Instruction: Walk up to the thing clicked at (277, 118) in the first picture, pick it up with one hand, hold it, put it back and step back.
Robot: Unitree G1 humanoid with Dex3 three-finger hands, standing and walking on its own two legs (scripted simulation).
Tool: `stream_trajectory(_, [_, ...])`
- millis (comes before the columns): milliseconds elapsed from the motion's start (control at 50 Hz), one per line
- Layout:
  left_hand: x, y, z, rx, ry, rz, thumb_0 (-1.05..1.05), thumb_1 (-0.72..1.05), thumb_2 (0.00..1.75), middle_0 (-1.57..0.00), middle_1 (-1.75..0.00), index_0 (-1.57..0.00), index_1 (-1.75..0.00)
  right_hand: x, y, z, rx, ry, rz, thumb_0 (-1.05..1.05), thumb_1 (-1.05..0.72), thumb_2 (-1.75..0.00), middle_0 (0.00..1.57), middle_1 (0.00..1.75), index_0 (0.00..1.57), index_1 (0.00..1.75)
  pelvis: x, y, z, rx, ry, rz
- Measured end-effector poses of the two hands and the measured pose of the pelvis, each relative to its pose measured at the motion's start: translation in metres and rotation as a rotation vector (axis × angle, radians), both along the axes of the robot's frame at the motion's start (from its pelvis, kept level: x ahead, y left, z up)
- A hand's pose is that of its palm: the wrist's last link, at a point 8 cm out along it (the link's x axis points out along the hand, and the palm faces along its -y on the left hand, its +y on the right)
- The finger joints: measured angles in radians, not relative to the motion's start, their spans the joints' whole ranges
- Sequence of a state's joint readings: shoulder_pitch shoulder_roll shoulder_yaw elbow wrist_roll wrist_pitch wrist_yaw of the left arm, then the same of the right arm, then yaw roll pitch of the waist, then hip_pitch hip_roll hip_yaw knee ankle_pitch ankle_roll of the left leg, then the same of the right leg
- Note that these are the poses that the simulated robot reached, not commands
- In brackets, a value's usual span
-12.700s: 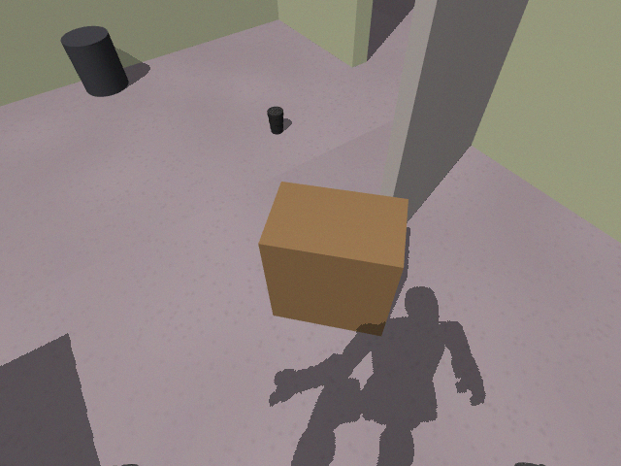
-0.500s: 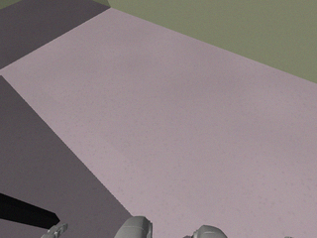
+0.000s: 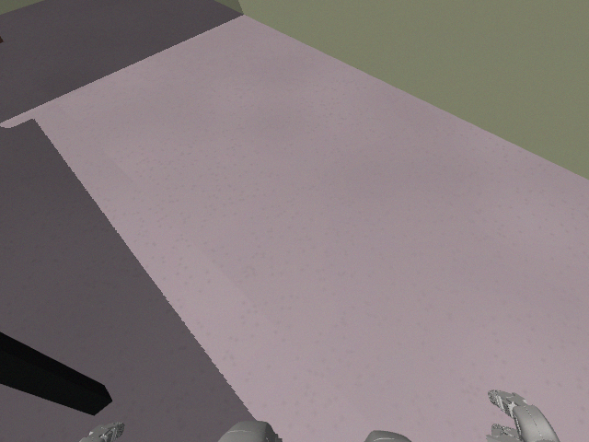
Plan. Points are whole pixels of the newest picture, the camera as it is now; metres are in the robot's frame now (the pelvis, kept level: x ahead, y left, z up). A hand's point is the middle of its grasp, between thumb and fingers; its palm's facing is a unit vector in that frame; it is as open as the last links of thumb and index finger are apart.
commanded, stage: walk up
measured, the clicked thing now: out of the picture -0.33 -1.18 -0.70
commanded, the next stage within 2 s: stand in 0.26 s
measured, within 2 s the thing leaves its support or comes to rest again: neither
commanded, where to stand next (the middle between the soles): +0.06 -0.01 m, yaw -2 degrees
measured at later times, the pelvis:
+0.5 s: pelvis +0.00 +0.00 +0.02, yaw +0 degrees
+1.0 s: pelvis +0.01 -0.02 +0.02, yaw -1 degrees
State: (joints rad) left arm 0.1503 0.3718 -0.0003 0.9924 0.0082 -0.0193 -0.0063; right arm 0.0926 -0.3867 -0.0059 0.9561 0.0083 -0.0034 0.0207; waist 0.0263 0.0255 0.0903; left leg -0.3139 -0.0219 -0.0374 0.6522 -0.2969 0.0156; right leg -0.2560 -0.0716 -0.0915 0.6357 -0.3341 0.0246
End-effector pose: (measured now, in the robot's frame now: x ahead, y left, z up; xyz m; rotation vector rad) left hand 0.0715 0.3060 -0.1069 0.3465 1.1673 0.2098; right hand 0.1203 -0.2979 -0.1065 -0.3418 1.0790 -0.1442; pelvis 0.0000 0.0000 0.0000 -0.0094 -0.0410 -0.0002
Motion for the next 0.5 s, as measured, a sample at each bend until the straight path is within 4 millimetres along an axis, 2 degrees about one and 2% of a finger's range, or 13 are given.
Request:
stream_trajectory(120, [0.010,0.007,0.006,-0.007,-0.025,0.014,0.01,0.90,0.90,-0.20,-0.30,-0.20,-0.30,-0.007,0.011,0.005,0.008,0.044,0.006,0.00,-0.90,-0.90,0.20,0.30,0.21,0.30,-0.001,0.004,0.008,-0.002,-0.004,0.009])
stream_trajectory(240, [0.013,0.010,0.009,-0.015,-0.022,0.025,0.01,0.90,0.90,-0.20,-0.30,-0.20,-0.30,-0.019,0.011,0.010,-0.001,0.085,-0.008,0.00,-0.90,-0.90,0.20,0.30,0.21,0.30,-0.001,0.006,0.014,-0.004,-0.005,0.014])
stream_trajectory(500, [-0.007,-0.006,0.005,-0.042,0.084,0.015,0.01,0.90,0.90,-0.20,-0.30,-0.20,-0.30,-0.037,0.001,0.015,-0.002,0.112,-0.072,0.00,-0.90,-0.90,0.20,0.30,0.21,0.30,0.001,0.001,0.023,0.005,-0.004,-0.008])
